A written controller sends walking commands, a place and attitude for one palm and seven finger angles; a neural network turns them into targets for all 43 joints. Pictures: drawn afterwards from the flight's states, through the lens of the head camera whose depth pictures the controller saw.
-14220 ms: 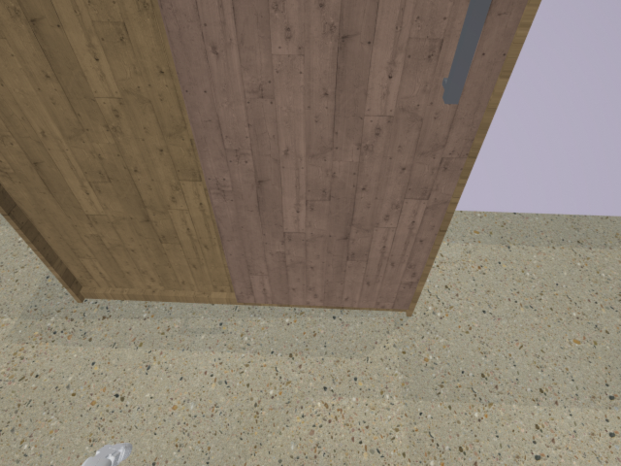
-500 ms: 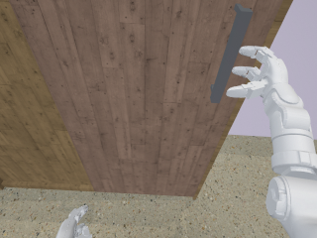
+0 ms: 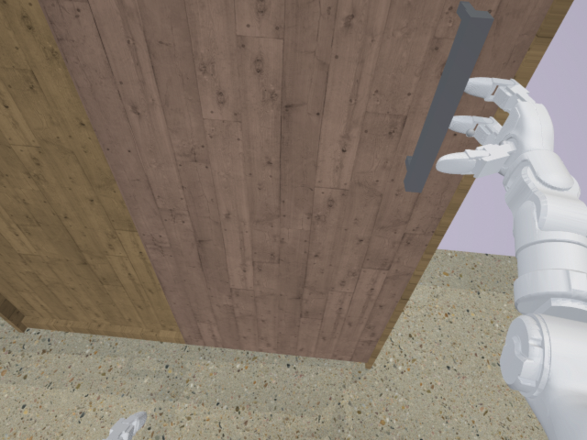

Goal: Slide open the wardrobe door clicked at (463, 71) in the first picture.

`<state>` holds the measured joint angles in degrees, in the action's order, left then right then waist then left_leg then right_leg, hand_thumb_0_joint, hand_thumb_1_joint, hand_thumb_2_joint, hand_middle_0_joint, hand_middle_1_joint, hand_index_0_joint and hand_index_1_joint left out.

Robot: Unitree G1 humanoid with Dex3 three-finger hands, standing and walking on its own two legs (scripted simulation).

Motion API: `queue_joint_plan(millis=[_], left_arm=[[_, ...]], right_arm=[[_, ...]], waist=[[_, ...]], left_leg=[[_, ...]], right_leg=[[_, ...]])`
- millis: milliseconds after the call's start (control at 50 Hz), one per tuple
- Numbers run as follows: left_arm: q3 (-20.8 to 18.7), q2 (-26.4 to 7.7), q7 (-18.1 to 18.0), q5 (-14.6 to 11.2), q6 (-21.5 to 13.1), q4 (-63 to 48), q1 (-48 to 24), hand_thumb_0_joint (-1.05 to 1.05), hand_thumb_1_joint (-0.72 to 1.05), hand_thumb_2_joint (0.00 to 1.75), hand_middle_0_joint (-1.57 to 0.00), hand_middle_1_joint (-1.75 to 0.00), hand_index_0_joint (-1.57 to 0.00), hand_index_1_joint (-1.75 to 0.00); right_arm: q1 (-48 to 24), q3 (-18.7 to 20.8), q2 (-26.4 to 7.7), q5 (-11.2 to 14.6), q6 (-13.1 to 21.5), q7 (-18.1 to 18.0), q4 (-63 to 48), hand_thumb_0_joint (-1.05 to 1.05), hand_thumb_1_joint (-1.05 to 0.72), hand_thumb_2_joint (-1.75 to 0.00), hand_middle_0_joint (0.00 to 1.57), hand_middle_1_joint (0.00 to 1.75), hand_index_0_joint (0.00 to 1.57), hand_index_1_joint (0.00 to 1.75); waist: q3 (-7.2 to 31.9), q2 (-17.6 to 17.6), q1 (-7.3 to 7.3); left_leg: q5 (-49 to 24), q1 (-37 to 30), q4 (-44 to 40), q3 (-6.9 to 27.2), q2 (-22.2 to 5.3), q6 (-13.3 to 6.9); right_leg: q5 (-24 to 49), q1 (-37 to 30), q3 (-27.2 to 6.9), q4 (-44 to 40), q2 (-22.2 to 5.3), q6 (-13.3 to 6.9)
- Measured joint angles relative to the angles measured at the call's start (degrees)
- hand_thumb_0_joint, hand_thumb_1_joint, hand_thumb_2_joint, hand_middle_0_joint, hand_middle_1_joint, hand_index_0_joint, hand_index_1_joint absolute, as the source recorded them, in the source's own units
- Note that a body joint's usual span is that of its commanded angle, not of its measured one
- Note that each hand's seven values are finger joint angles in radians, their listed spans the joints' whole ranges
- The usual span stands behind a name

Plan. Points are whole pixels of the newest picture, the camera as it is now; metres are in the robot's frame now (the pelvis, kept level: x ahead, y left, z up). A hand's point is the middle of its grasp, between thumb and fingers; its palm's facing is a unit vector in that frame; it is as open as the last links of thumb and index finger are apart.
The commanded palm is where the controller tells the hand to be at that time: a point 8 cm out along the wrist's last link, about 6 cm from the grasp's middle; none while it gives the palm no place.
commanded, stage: slide the fingers in behind the handle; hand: right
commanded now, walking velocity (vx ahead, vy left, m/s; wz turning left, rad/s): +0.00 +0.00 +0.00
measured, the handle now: (435, 108) +0.50 -0.12 +0.24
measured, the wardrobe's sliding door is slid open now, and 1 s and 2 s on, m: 0.00 0.00 0.00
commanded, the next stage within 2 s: grip the handle and tug to test in 1.78 s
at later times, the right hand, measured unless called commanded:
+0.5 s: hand (461, 141) +0.43 -0.14 +0.23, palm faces -0.01 +1.00 +0.01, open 14.0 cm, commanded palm +0.41 -0.19 +0.23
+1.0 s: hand (443, 138) +0.43 -0.12 +0.23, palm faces +0.00 +1.00 +0.00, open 14.1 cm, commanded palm +0.41 -0.17 +0.23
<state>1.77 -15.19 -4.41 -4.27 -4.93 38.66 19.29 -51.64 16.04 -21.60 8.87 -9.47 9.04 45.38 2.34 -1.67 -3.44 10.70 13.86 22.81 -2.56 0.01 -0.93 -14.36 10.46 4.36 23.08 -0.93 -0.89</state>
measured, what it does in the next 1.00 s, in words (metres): stands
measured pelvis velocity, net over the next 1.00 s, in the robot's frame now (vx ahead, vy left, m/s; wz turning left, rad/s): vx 0.00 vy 0.01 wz -0.02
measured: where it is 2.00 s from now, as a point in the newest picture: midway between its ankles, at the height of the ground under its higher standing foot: outside the picture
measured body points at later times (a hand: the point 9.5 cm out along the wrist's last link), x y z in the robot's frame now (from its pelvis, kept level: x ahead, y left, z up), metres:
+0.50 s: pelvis +0.00 -0.01 +0.00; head -0.01 +0.01 +0.45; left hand +0.16 +0.23 -0.10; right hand +0.43 -0.20 +0.23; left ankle +0.01 +0.11 -0.74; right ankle -0.03 -0.11 -0.74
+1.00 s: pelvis +0.00 +0.01 +0.00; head -0.01 +0.02 +0.45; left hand +0.12 +0.25 -0.11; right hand +0.43 -0.17 +0.24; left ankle +0.01 +0.11 -0.74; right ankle -0.03 -0.11 -0.74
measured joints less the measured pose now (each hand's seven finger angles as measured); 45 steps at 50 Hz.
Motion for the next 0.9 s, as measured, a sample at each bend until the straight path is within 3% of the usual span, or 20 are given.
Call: queue_joint_plan(millis=[140,400,540,900], left_arm=[[0.1,0.22,0.28,-0.22,0.41,-0.83,-0.98,0.02,0.91,0.9,-0.2,-0.3,-0.2,-0.3],[0.78,1.2,0.65,0.08,1.54,-1.63,-5.03,0.01,0.91,0.9,-0.2,-0.3,-0.2,-0.3],[1.45,2.04,0.47,0.31,2.72,-2.14,-6.27,0.01,0.91,0.9,-0.21,-0.3,-0.2,-0.3],[0.8,1.28,0.22,0.48,3.15,-0.92,-4.12,0.02,0.91,0.9,-0.2,-0.3,-0.2,-0.3]], right_arm=[[2.17,-1.26,0.77,0.32,-1.19,-0.03,-3.81,-0.02,0.5,-0.3,0.3,1.2,0.3,1.2],[4.42,-4.55,5.56,1.14,-5.15,-2.54,-11.26,-0.02,0.5,-0.3,0.3,1.2,0.3,1.2],[4.19,-5.29,6.42,0.49,-7.14,-4.28,-11.77,-0.02,0.5,-0.3,0.3,1.2,0.3,1.2],[3.88,-5.14,7.05,0.67,-6.21,-5.41,-11.49,-0.02,0.5,-0.3,0.3,1.2,0.3,1.2]], waist=[[0.05,0.12,0.9],[0.39,-0.14,2.63],[0.26,0.08,2.66],[-0.16,-0.09,1.91]], left_leg=[[0.2,-0.41,0.03,-0.08,-0.23,0.21],[0.8,-1.47,0.37,-0.66,-0.95,0.55],[0.84,-2.06,0.29,-0.91,-0.89,0.39],[0.21,-2.34,-0.3,-0.92,-0.26,-0.2]], right_leg=[[-0.22,-0.28,-0.11,0.13,0.23,-0.19],[-0.33,-1.25,-0.77,0.03,0.92,-0.45],[-0.21,-1.8,-1.02,-0.16,0.85,-0.3],[0.47,-2.18,-1.02,-0.8,0.27,0.23]])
